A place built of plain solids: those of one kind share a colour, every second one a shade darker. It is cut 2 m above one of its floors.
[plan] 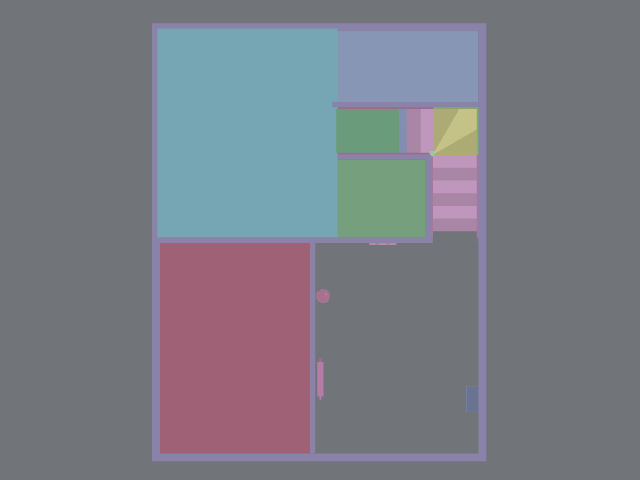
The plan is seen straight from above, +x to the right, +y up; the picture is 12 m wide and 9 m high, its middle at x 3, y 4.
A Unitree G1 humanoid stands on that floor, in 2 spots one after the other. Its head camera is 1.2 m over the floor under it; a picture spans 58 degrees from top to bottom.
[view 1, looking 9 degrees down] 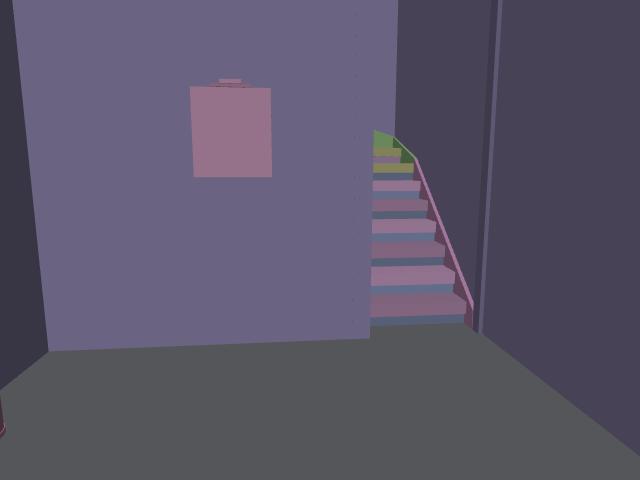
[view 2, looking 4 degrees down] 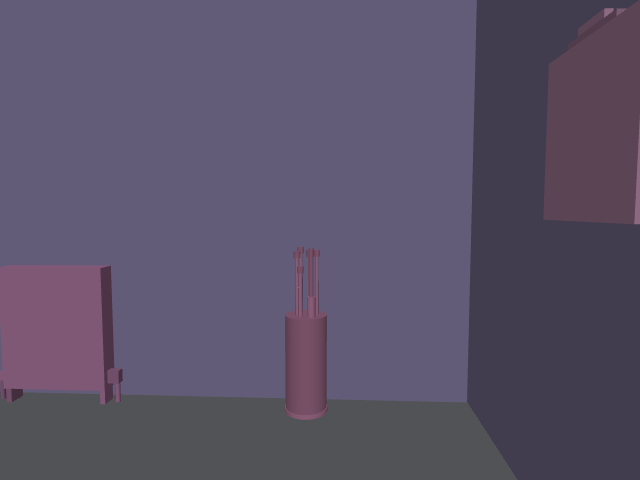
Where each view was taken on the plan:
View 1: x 4.44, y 1.00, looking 84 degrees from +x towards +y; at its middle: wall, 3.00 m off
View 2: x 5.58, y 3.16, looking -177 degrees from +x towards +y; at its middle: wall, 2.68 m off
